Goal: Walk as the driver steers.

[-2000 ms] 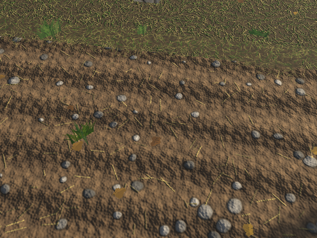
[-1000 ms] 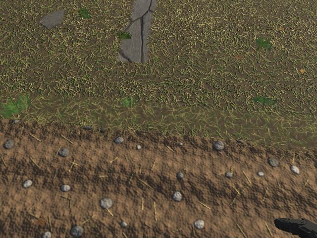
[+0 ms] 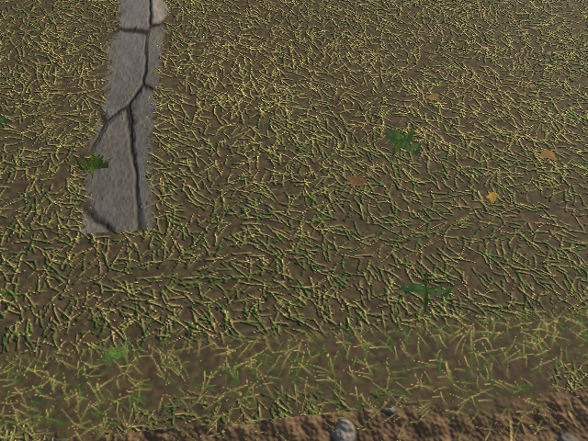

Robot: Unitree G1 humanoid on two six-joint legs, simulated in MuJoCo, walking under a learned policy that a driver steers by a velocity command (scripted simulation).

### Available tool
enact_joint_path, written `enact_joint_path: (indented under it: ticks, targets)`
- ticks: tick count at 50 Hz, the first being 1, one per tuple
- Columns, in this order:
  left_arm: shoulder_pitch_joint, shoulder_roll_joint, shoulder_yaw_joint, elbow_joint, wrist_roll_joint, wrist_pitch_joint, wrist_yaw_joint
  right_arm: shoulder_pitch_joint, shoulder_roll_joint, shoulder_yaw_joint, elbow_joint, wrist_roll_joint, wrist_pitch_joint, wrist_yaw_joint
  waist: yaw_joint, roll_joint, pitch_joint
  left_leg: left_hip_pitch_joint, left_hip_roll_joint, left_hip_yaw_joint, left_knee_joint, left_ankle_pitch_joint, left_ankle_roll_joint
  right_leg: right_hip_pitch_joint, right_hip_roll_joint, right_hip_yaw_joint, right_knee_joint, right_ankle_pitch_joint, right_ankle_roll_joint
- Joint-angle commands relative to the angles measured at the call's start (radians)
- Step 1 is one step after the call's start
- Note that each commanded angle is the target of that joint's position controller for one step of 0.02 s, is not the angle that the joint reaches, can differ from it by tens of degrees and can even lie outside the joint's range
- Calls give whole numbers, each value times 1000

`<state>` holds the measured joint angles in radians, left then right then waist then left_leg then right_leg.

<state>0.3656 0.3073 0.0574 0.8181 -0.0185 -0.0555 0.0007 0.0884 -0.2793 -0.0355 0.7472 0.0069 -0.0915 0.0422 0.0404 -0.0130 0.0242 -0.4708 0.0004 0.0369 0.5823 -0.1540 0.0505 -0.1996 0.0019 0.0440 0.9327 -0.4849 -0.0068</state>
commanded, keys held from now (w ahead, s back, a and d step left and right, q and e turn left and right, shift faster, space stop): w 0.44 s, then w+q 0.56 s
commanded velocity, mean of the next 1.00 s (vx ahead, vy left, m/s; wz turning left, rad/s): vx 0.50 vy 0.00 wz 0.20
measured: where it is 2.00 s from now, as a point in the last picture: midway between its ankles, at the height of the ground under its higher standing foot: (233, 215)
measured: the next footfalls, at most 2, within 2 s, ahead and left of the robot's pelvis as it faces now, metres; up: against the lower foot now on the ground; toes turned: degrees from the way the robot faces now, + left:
right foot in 0.48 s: +0.42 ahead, -0.14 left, +0.00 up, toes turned -2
left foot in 1.04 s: +0.68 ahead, +0.13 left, +0.00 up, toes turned +19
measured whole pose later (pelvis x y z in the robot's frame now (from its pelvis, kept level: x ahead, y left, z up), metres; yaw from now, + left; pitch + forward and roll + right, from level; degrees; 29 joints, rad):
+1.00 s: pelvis +0.52 -0.01 +0.00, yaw +15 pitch +1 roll -2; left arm 0.31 0.28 0.08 0.88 -0.01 -0.05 0.02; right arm 0.07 -0.25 -0.05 0.72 0.02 -0.03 0.06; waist 0.06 0.02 0.04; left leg -0.58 0.05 0.05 0.63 -0.10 0.08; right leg 0.13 -0.01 -0.28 0.27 -0.40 0.03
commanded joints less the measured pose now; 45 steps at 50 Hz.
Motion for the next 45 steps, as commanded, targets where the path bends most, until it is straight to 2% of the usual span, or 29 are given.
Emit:
enact_joint_path:
  ticks: [1,2,3,4,6,9,14,17,20,22,23,24,25,26,27,28,29,30,31,33,35,38,41,45]
  targets:
    - [-68,122,17,-117,-18,-47,-2,221,-161,-46,1,0,0,-10,-121,108,-155,595,314,-518,-294,-176,190,-572,-71,43,327,60,-27]
    - [-101,115,19,-123,-1,-44,1,173,-135,-39,-4,-7,1,-9,-96,81,-91,477,280,-440,-320,-80,183,-541,-100,31,263,121,-23]
    - [-85,105,23,-120,6,-35,2,147,-113,-31,-9,-19,-3,-9,-63,98,-77,398,257,-391,-349,-17,177,-479,-126,40,226,167,-22]
    - [-63,90,21,-114,5,-25,1,137,-114,-31,-7,-20,-7,-8,-45,119,-74,352,248,-363,-374,26,187,-435,-132,38,201,185,-14]
    - [-59,65,17,-110,8,-9,3,143,-124,-36,6,-11,-16,-11,-32,102,-57,309,236,-294,-414,93,199,-423,-138,26,143,218,2]
    - [-147,49,12,-133,16,-5,6,173,-150,-43,31,-8,-15,-24,-47,68,-20,321,225,-221,-450,166,193,-485,-144,20,0,362,24]
    - [-301,17,0,-165,9,-21,-12,239,-168,-45,68,4,-2,-36,-105,70,19,360,187,-120,-457,165,151,-447,-107,-21,-272,572,24]
    - [-384,18,-2,-193,1,-28,-28,290,-177,-47,98,9,12,-37,-135,70,45,430,217,-125,-430,159,150,-453,-88,-31,-355,563,14]
    - [-414,32,0,-215,0,-36,-44,303,-189,-54,117,14,29,-43,-125,84,53,518,259,-142,-375,226,135,-453,-73,-31,-411,472,-19]
    - [-352,59,11,-202,3,-40,-47,282,-203,-60,119,16,37,-48,-80,103,15,547,262,-135,-296,401,114,-346,-43,-54,-438,407,-49]
    - [-257,83,27,-176,9,-41,-42,266,-202,-59,118,20,42,-49,-21,98,-43,520,229,-114,-179,550,96,-187,-12,-81,-474,417,-72]
    - [-95,135,52,-131,14,-42,-31,263,-170,-45,111,12,43,-50,51,73,-158,417,174,-83,15,544,65,74,-37,-58,-457,452,-106]
    - [84,217,71,-108,25,-36,-17,274,-99,-17,80,-21,37,-49,102,-85,-324,186,91,-38,356,168,24,384,-263,192,-422,487,-168]
    - [81,242,71,-98,29,-32,-24,396,-18,3,78,6,15,-42,30,-321,-418,-160,-60,-103,623,-437,-16,611,-434,627,-562,262,-304]
    - [54,141,49,-108,19,-32,-22,313,-145,-27,89,32,3,-38,73,-168,-315,-257,2,-189,711,-415,-10,526,-399,583,-613,131,-260]
    - [-9,106,36,-110,16,-34,-18,229,-174,-39,63,44,-2,-35,62,-124,-182,-290,46,-167,700,-314,-3,395,-368,426,-637,158,-217]
    - [-71,85,28,-112,20,-36,-19,195,-155,-38,61,37,1,-40,28,-57,-120,-247,89,-149,660,-230,-10,269,-326,326,-672,233,-194]
    - [-117,49,20,-110,23,-41,-23,180,-142,-44,64,24,12,-45,4,-43,-57,-214,111,-151,606,-171,-13,176,-276,230,-711,300,-169]
    - [-141,53,21,-104,31,-50,-21,222,-120,-45,69,26,25,-43,-32,-100,-58,-152,132,-157,591,-125,-24,117,-274,175,-743,347,-172]
    - [-155,45,24,-86,31,-64,-20,240,-86,-43,76,28,47,-44,-51,-84,-33,-130,139,-152,570,-93,-40,62,-260,84,-784,444,-182]
    - [-154,61,31,-67,35,-69,-14,201,-75,-45,59,25,59,-47,-53,-52,-3,-185,139,-161,525,-31,-50,57,-257,11,-803,514,-183]
    - [-134,80,38,-43,37,-64,-1,140,-62,-44,33,18,56,-39,-39,-40,16,-227,131,-156,372,113,-58,92,-242,-87,-816,566,-172]
    - [-117,100,42,-28,31,-55,9,43,-42,-34,0,14,50,-19,-3,-27,44,-203,120,-88,205,220,-48,117,-233,-167,-828,574,-153]
    - [-50,125,53,10,14,-28,15,-75,-30,-25,-66,14,49,5,38,-14,82,-252,106,-33,85,182,-17,258,-278,-214,-787,644,-147]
